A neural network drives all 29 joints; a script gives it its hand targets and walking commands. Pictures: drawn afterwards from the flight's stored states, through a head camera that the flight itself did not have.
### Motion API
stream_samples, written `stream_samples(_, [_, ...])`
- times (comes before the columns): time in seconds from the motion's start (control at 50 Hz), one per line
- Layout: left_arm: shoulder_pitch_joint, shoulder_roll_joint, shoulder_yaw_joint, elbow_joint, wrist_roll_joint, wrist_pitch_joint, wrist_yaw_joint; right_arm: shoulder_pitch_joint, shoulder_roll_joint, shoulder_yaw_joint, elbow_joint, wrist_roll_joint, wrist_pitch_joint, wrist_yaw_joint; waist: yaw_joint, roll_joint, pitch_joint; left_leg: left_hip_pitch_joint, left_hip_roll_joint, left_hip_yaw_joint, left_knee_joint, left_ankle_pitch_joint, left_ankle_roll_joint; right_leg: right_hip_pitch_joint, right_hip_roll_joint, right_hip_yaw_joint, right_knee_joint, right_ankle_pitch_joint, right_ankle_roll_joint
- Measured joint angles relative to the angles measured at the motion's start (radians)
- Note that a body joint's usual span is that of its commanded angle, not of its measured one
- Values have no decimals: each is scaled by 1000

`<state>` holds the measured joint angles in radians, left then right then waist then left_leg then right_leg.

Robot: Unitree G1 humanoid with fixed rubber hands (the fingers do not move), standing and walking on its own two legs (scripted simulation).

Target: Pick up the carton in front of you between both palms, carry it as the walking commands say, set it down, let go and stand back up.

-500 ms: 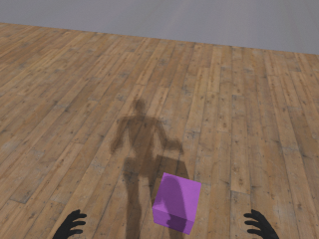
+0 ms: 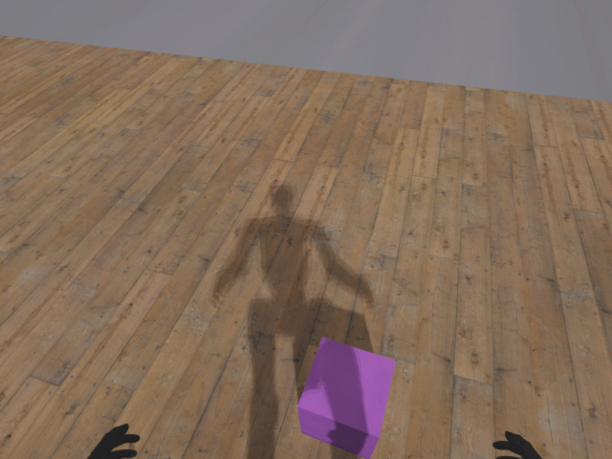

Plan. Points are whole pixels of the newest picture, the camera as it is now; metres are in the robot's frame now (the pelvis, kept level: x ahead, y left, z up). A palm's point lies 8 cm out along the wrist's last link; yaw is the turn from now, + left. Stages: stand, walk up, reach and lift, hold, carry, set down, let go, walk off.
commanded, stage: stand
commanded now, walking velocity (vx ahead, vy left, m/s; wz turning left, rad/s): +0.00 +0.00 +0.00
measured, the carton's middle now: (345, 398) +0.42 -0.07 -0.65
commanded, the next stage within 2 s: none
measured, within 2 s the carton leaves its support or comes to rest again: neither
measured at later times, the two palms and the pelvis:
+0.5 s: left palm out of the picture +0.08 +0.31 -0.08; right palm out of the picture +0.08 -0.29 -0.10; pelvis -0.02 +0.00 +0.01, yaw +0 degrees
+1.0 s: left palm out of the picture +0.07 +0.31 -0.09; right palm out of the picture +0.06 -0.30 -0.10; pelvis -0.03 +0.00 +0.01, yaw -1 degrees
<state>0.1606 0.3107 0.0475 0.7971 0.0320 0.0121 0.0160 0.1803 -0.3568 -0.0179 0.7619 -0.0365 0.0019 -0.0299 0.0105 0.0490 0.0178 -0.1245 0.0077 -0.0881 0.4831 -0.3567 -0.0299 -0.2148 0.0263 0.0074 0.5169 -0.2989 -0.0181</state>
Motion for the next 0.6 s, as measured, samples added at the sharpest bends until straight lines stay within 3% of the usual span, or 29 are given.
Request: stream_samples(0.6, [-25,39,-10,163,-9,-12,-9,-6,-21,10,147,6,-15,6,1,-13,6,42,-1,16,-89,77,3,40,-7,12,-91,80,7])
